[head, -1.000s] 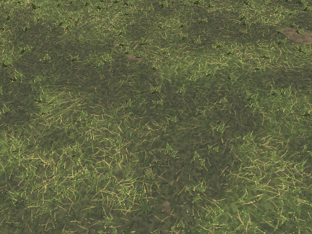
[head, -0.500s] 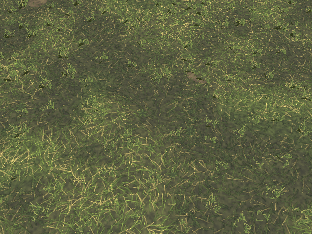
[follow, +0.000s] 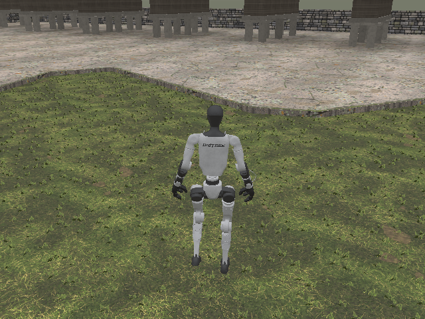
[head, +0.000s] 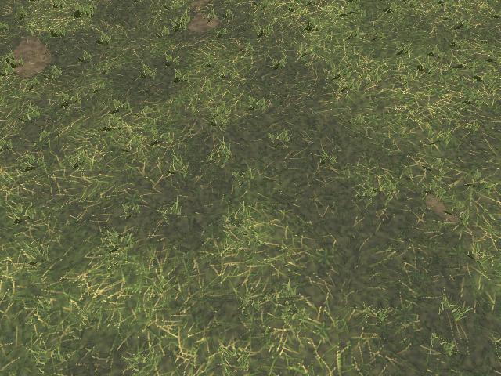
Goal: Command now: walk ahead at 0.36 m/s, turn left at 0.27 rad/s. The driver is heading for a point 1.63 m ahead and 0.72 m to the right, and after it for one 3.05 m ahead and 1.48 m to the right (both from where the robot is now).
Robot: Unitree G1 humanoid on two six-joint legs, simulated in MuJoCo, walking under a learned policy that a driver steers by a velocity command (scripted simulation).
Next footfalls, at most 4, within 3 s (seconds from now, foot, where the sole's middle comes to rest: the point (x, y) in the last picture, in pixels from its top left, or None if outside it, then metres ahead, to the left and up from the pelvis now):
0.24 left None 0.23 0.10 -0.78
0.66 right None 0.11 -0.10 -0.78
1.14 left None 0.19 0.07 -0.78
1.50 right None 0.03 -0.06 -0.78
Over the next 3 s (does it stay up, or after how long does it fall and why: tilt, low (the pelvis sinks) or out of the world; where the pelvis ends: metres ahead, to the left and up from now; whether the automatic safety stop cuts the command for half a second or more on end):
stays up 0.71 -0.38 -0.02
